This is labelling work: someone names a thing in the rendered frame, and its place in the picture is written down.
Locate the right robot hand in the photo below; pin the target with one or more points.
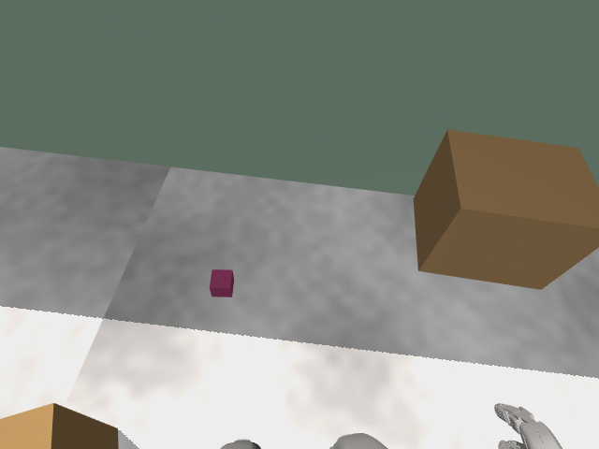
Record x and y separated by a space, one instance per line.
535 435

